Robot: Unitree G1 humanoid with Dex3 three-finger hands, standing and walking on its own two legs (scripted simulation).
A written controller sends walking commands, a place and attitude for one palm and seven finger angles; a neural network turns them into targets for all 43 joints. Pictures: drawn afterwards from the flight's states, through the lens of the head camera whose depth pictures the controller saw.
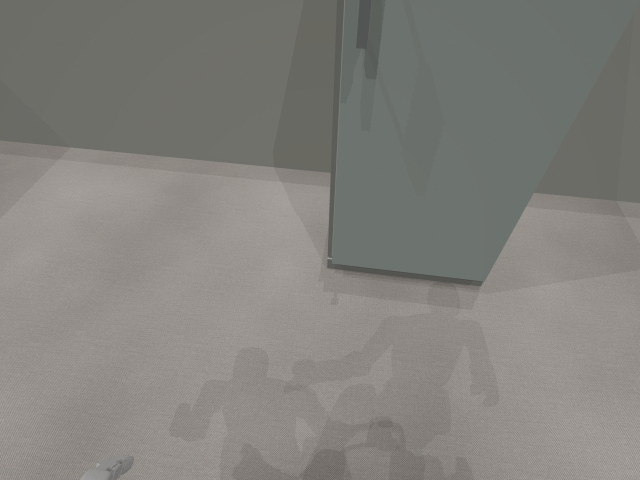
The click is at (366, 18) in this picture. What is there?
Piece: fridge door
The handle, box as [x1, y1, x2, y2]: [356, 0, 371, 48]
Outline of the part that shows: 360,0 356,47 366,48 371,0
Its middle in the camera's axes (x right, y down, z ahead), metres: +0.09 -0.50 +0.74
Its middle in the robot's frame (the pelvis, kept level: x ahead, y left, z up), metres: +0.92 -0.04 +0.27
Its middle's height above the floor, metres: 1.04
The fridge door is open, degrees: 0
